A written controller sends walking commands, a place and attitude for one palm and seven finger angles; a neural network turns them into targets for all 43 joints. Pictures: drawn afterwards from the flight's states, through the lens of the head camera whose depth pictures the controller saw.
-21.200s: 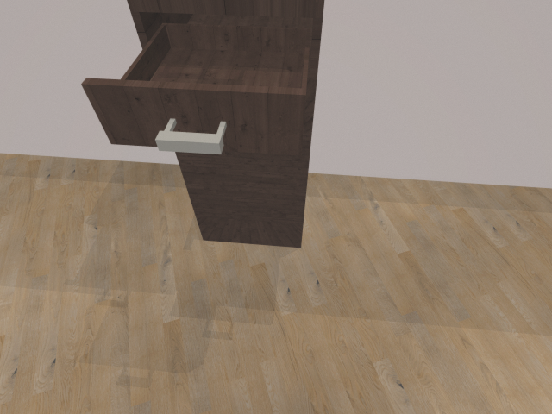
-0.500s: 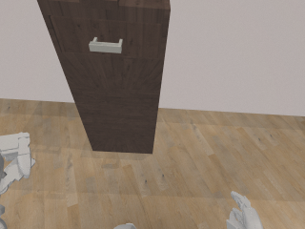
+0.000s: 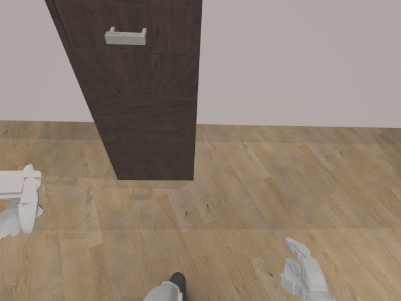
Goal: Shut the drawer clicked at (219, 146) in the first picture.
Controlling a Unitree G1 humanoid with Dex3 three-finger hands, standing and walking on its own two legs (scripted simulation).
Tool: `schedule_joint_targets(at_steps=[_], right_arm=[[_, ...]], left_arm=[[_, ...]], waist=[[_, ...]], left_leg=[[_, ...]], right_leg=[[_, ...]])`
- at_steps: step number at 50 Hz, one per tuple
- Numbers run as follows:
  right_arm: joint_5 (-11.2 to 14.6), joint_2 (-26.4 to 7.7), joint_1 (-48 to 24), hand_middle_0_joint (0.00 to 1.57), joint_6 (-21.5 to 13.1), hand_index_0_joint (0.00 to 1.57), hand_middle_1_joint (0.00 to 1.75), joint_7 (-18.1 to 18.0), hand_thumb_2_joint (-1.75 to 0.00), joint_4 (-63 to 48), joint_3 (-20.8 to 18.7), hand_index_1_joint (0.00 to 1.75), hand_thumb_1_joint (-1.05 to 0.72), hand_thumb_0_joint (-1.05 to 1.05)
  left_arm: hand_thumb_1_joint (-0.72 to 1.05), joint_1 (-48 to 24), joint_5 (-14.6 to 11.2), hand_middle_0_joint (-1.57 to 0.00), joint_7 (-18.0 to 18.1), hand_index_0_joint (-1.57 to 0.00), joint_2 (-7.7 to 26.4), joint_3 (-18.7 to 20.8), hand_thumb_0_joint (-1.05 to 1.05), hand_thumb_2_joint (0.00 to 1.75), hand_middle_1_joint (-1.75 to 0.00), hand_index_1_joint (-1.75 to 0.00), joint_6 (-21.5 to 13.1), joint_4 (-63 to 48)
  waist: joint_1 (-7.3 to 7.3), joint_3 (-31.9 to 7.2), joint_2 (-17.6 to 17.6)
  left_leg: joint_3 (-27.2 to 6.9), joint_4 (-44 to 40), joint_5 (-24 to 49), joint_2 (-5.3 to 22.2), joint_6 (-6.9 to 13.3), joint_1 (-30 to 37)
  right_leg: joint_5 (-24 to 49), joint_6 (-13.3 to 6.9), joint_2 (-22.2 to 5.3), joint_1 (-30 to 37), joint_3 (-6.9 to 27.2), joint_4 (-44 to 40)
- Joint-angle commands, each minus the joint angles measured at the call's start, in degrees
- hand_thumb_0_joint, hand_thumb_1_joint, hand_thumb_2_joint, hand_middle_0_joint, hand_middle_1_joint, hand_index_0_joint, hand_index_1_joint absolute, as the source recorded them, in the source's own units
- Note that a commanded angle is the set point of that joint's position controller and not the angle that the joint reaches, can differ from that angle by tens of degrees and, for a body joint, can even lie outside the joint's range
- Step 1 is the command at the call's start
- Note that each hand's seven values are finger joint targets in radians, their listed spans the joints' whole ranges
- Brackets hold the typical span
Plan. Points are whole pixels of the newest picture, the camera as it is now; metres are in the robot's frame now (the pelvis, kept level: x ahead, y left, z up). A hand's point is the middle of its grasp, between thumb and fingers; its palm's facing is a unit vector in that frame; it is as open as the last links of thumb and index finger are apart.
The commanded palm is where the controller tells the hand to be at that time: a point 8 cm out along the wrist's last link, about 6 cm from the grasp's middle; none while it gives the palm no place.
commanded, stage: stop stepping back and stand still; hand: left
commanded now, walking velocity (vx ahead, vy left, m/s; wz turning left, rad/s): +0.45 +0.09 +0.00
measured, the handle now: (127, 34) +0.78 +0.27 +0.12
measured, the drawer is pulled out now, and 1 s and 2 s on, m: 0.00 0.00 0.00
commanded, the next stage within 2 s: let the arm hang, fingers relaxed in 1.12 s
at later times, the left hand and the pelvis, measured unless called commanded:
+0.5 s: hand out of the picture +0.15 +0.28 +0.21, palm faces +0.35 -0.79 -0.51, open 3.2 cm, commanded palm +0.10 +0.32 +0.19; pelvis -0.03 +0.04 +0.01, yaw +0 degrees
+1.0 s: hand out of the picture +0.13 +0.33 +0.19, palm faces +0.33 -0.79 -0.52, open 3.2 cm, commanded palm +0.07 +0.37 +0.19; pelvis -0.05 +0.09 +0.02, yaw +1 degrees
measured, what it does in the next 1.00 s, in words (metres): steps to the left: left foot, then right foot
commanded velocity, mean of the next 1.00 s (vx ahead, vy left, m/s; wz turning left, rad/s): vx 0.02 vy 0.01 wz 0.00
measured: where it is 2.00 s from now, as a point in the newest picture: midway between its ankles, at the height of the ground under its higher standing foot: outside the picture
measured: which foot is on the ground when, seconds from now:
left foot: down 0.00-0.48, up 0.50-0.64, down 0.66-1.00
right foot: down 0.00-0.74, up 0.76-0.88, down 0.90-1.00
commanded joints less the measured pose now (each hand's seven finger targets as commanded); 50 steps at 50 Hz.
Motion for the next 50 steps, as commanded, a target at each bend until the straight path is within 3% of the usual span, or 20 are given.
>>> schedule_joint_targets(at_steps=[1, 5, 11, 14, 16, 17, 19, 22, 23, 24, 25, 26, 29, 31, 33, 35, 37, 43, 48, 50], right_arm=[[1.0, -7.5, -4.0, 0.20, -1.8, 0.20, 0.30, -2.4, -0.90, -8.8, -3.3, 0.30, -0.90, 0.00], [1.0, -9.8, -3.3, 0.20, -2.3, 0.20, 0.30, -3.9, -0.90, -7.8, -3.0, 0.30, -0.90, 0.00], [0.5, -10.3, -2.8, 0.20, -4.1, 0.20, 0.30, -4.3, -0.90, -7.5, -3.7, 0.30, -0.90, 0.00], [0.4, -10.0, -1.2, 0.20, -5.9, 0.20, 0.30, -3.8, -0.90, -8.5, -3.2, 0.30, -0.90, 0.00], [-0.2, -10.1, -1.1, 0.20, -7.4, 0.20, 0.30, -3.4, -0.90, -9.7, -3.2, 0.30, -0.90, 0.00], [-0.9, -9.7, -0.4, 0.20, -8.1, 0.20, 0.30, -3.1, -0.90, -9.6, -3.1, 0.30, -0.90, 0.00], [-1.6, -8.7, 1.1, 0.20, -8.0, 0.20, 0.30, -2.4, -0.90, -9.0, -3.3, 0.30, -0.90, 0.00], [-0.6, -7.7, 2.0, 0.20, -6.6, 0.20, 0.30, -1.7, -0.90, -9.8, -3.8, 0.30, -0.90, 0.00], [0.0, -7.6, 3.0, 0.20, -5.5, 0.20, 0.30, -1.6, -0.90, -9.3, -3.8, 0.30, -0.90, 0.00], [0.6, -7.7, 2.5, 0.20, -3.9, 0.20, 0.30, -1.5, -0.90, -8.9, -4.4, 0.30, -0.90, 0.00], [0.5, -8.1, 2.2, 0.20, -2.7, 0.20, 0.30, -1.5, -0.90, -7.9, -4.6, 0.30, -0.90, 0.00], [-0.1, -8.1, 0.5, 0.20, -1.9, 0.20, 0.30, -1.3, -0.90, -7.6, -4.1, 0.30, -0.90, 0.00], [0.8, -8.0, -0.3, 0.20, -3.5, 0.20, 0.30, -2.6, -0.90, -7.1, -3.8, 0.30, -0.90, 0.00], [0.6, -8.9, -1.5, 0.20, -4.8, 0.20, 0.30, -3.9, -0.90, -6.3, -2.9, 0.30, -0.90, 0.00], [0.6, -9.3, -0.1, 0.20, -6.1, 0.20, 0.30, -4.0, -0.90, -7.4, -2.5, 0.30, -0.90, 0.00], [0.7, -9.0, 0.5, 0.20, -6.8, 0.20, 0.30, -3.6, -0.90, -8.6, -2.3, 0.30, -0.90, 0.00], [0.0, -7.7, 0.4, 0.20, -7.5, 0.20, 0.30, -2.7, -0.90, -8.6, -1.9, 0.30, -0.90, 0.00], [0.2, -7.9, -0.1, 0.20, -7.9, 0.20, 0.30, -1.1, -0.90, -9.1, -2.4, 0.30, -0.90, 0.00], [0.8, -8.2, 0.2, 0.20, -4.6, 0.20, 0.30, -1.4, -0.90, -8.5, -3.8, 0.30, -0.90, 0.00], [1.3, -8.4, -0.3, 0.20, -3.8, 0.20, 0.30, -2.0, -0.90, -8.1, -3.9, 0.30, -0.90, 0.00]], left_arm=[[0.90, 5.2, -1.4, -1.40, 1.9, -1.40, 4.6, 8.7, 0.00, 0.90, -1.60, -1.60, 0.3, -2.6], [0.90, -9.6, 1.2, -1.40, 2.8, -1.40, 1.4, 1.8, 0.00, 0.90, -1.60, -1.60, 3.3, 4.5], [0.90, -16.7, 3.0, -1.40, 3.4, -1.40, 3.0, -0.6, 0.00, 0.90, -1.60, -1.60, 1.6, -2.5], [0.90, -12.2, 3.4, -1.40, 3.6, -1.40, 4.8, 2.7, 0.00, 0.90, -1.60, -1.60, 0.6, -10.5], [0.90, -8.0, 3.2, -1.40, 4.0, -1.40, 5.1, 5.3, 0.00, 0.90, -1.60, -1.60, -0.4, -13.5], [0.90, -7.0, 3.2, -1.40, 4.2, -1.40, 5.6, 6.3, 0.00, 0.90, -1.60, -1.60, -0.7, -14.5], [0.90, -3.6, 2.7, -1.40, 4.7, -1.40, 5.4, 8.2, 0.00, 0.90, -1.60, -1.60, -0.2, -12.2], [0.90, 5.2, 1.7, -1.40, 3.9, -1.40, 2.2, 7.5, 0.00, 0.90, -1.60, -1.60, 1.2, -5.9], [0.90, 6.9, 1.7, -1.40, 3.6, -1.40, 1.5, 6.8, 0.00, 0.90, -1.60, -1.60, 1.8, -3.5], [0.90, 5.7, 1.3, -1.40, 3.3, -1.40, 0.7, 5.8, 0.00, 0.90, -1.60, -1.60, 2.1, -2.9], [0.90, 5.0, 0.3, -1.40, 3.5, -1.40, -1.1, 5.1, 0.00, 0.90, -1.60, -1.60, 2.9, -1.6], [0.90, 0.0, 0.5, -1.40, 3.4, -1.40, 0.7, 5.2, 0.00, 0.90, -1.60, -1.60, 2.9, -3.9], [0.90, -5.2, 2.3, -1.40, 3.6, -1.40, -1.8, 1.9, 0.00, 0.90, -1.60, -1.60, 5.4, 4.6], [0.90, -8.1, 3.6, -1.40, 3.9, -1.40, -1.6, 0.7, 0.00, 0.90, -1.60, -1.60, 5.6, 5.0], [0.90, -9.3, 4.4, -1.40, 4.2, -1.40, -2.0, -1.2, 0.00, 0.90, -1.60, -1.60, 4.1, -1.0], [0.90, -10.2, 4.9, -1.40, 4.4, -1.40, 1.5, 0.7, 0.00, 0.90, -1.60, -1.60, 3.4, -5.7], [0.90, -9.4, 3.9, -1.40, 3.7, -1.40, 2.4, 1.5, 0.00, 0.90, -1.60, -1.60, 2.7, -12.0], [0.90, 4.1, 3.6, -1.40, 4.6, -1.40, 1.4, 5.1, 0.00, 0.90, -1.60, -1.60, 2.4, -8.8], [0.90, 3.6, 1.6, -1.40, 3.8, -1.40, -0.3, 5.4, 0.00, 0.90, -1.60, -1.60, 2.4, -0.3], [0.90, 2.4, 1.5, -1.40, 3.9, -1.40, -1.6, 3.7, 0.00, 0.90, -1.60, -1.60, 3.1, 1.0]], waist=[[-1.03, -4.9, -5.1], [-1.92, 9.2, 0.1], [-1.42, 8.3, -8.3], [-1.22, 4.1, 5.5], [0.75, -1.6, 20.9], [1.10, -4.1, 21.2], [1.87, -7.4, 16.4], [1.56, -11.5, 9.5], [0.58, -10.9, 2.5], [-0.37, -8.2, -8.4], [-0.03, -6.3, -11.7], [-0.28, -4.9, -9.9], [-1.56, 1.2, -15.0], [-1.49, 3.7, -5.0], [0.09, -0.9, 9.1], [0.28, -5.6, 5.7], [0.22, -8.6, 8.7], [0.87, -7.8, 10.7], [-0.94, -4.5, -6.6], [-1.08, -3.5, -8.4]], left_leg=[[-2.5, 15.6, -8.7, -0.6, -1.8, 28.5], [-6.1, 5.2, -11.6, 1.4, -0.2, 21.3], [-4.8, 17.0, -12.5, -0.4, -1.1, 23.6], [-8.1, 3.6, -12.3, 1.2, 0.2, 25.8], [-23.1, -17.2, -27.1, 7.2, -0.5, 20.4], [-26.9, -23.9, -37.1, 8.8, -3.6, 16.5], [-22.7, -25.9, -38.0, 8.7, -7.1, 12.5], [-8.0, -16.5, -25.0, 3.6, -6.5, 14.7], [-2.0, -3.8, -20.3, -1.0, -5.5, 17.8], [-1.7, 15.0, -15.4, -3.3, -3.8, 21.8], [-3.6, 25.8, -14.8, -3.7, -3.1, 18.2], [-4.7, 30.6, -16.1, -1.9, -3.1, 10.8], [-6.6, 18.0, -18.9, 1.7, -1.3, 13.0], [-3.1, -0.2, -12.2, 0.5, -0.2, 17.3], [-9.4, -4.5, 5.8, 5.5, 2.1, 22.9], [-10.0, -0.2, 24.0, 7.5, 2.9, 28.2], [-14.1, -6.6, 23.1, 7.7, 1.1, 28.3], [-9.2, -8.8, -3.5, 6.2, 1.4, 16.9], [-5.2, 3.8, -15.5, -0.2, -1.5, 18.8], [-4.5, 8.1, -14.0, -0.4, -1.1, 20.6]], right_leg=[[9.8, -3.6, -16.9, -31.0, 4.6, -10.1], [0.1, 0.3, -12.4, -30.5, 4.1, -11.7], [-8.7, -5.5, -16.4, -32.5, 6.3, -14.7], [-1.4, -2.6, -10.8, -25.5, 1.1, -2.6], [-7.2, 0.1, -1.3, -14.6, -1.5, 11.9], [-10.4, -0.4, 0.0, -9.9, -0.2, 18.0], [-10.4, -0.8, 0.1, -4.5, -1.1, 19.1], [-6.9, -1.3, -0.5, 0.7, -4.1, 0.6], [-4.7, -2.6, -5.3, -4.4, -0.3, -7.3], [-5.9, -5.1, -15.8, -18.3, 11.7, -14.5], [-4.4, -8.8, -23.2, -23.3, 18.6, -17.8], [0.0, -10.5, -25.8, -20.6, 17.5, -16.7], [-4.3, -5.8, -19.6, -22.0, 8.0, -11.8], [4.6, -2.3, -14.6, -18.6, 4.0, -4.5], [14.8, 1.7, -8.8, -14.9, 0.8, 4.7], [20.3, 2.4, -6.9, -13.8, -0.7, 7.4], [3.8, 2.7, -5.0, -12.9, -1.1, 12.1], [6.6, 2.1, -5.6, -2.5, -1.3, 0.3], [0.7, -3.2, -14.5, -12.9, 9.9, -12.5], [0.2, -4.1, -16.4, -17.3, 9.8, -13.2]])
